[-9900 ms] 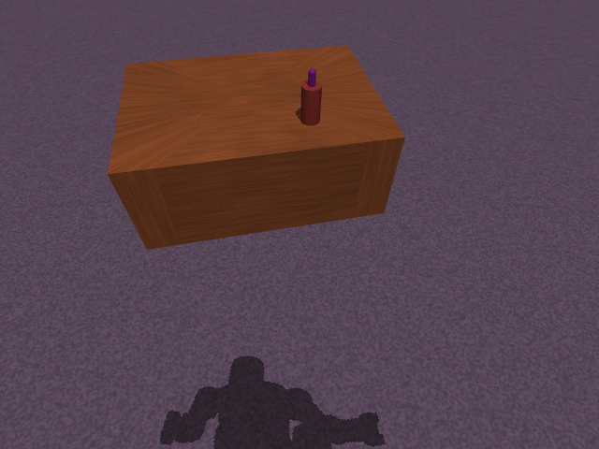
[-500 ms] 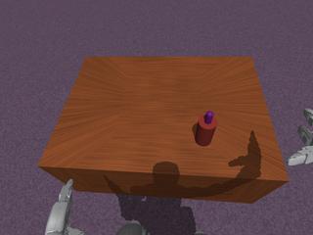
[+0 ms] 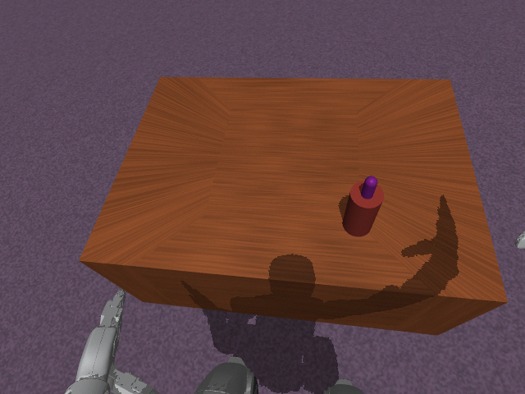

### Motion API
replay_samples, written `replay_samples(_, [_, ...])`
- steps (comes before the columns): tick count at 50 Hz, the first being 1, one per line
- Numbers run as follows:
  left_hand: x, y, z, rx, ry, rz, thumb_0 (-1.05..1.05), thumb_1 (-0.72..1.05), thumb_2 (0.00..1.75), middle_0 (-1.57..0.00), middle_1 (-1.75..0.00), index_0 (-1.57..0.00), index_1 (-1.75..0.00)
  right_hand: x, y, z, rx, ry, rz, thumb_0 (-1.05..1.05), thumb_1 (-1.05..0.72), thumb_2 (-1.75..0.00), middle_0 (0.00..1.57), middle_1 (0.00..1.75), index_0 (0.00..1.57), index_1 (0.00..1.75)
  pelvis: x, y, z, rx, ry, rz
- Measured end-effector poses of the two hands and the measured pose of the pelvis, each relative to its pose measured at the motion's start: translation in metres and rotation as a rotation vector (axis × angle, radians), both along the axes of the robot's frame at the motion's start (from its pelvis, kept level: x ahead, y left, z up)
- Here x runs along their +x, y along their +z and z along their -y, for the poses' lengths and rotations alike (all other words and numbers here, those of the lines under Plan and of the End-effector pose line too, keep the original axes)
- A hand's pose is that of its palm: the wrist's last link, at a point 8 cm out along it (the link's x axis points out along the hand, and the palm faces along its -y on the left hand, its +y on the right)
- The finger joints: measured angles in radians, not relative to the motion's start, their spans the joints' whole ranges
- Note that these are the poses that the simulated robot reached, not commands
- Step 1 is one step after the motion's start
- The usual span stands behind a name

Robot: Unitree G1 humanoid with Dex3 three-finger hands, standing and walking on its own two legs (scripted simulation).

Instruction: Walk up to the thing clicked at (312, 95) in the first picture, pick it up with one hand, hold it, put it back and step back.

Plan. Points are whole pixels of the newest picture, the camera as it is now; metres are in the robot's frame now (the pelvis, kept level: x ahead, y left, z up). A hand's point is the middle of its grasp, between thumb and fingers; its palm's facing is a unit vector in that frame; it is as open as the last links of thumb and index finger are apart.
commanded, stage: go down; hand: right
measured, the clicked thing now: (363, 204) +0.54 -0.14 -0.21
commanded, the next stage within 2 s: approach in 0.34 s
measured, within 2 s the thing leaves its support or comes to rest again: neither
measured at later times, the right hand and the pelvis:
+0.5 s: hand out of the picture +0.43 -0.33 +0.06, palm faces +0.10 +0.99 -0.05, open 17.4 cm; pelvis +0.00 +0.00 -0.01, yaw +0 degrees
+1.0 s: hand (438, 224) +0.45 -0.26 -0.12, palm faces +0.04 +1.00 +0.06, open 17.6 cm; pelvis -0.03 +0.00 -0.10, yaw +2 degrees
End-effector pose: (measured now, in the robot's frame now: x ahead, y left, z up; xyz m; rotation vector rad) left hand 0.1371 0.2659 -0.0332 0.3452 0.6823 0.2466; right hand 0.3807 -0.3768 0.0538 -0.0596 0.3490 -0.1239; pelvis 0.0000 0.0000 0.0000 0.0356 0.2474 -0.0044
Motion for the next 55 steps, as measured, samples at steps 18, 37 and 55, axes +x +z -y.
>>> replay_samples(18, [0.000, -0.006, 0.006, -0.004, -0.017, -0.007, -0.01, -0.53, 0.05, -0.06, -0.05, -0.05, -0.05, 0.017, 0.011, 0.009, -0.001, 0.012, 0.051, -0.02, 0.51, -0.01, 0.08, 0.03, 0.07, 0.03, -0.001, -0.007, -0.001, 0.005, -0.001, -0.039])
replay_samples(37, [0.017, -0.020, 0.017, 0.012, -0.074, 0.057, -0.01, -0.54, 0.05, -0.05, -0.03, -0.04, -0.05, 0.035, -0.043, -0.010, 0.083, 0.055, 0.198, -0.02, 0.55, -0.02, 0.08, 0.04, 0.07, 0.04, -0.005, -0.035, 0.001, 0.013, -0.003, -0.131])
replay_samples(55, [-0.024, -0.027, -0.014, 0.318, -0.071, 0.090, -0.01, -0.54, 0.06, -0.05, -0.03, -0.03, -0.05, 0.060, -0.215, -0.081, 0.116, 0.091, 0.266, -0.02, 0.60, 0.00, 0.08, 0.03, 0.07, 0.03, -0.038, -0.123, 0.004, 0.054, 0.025, -0.278])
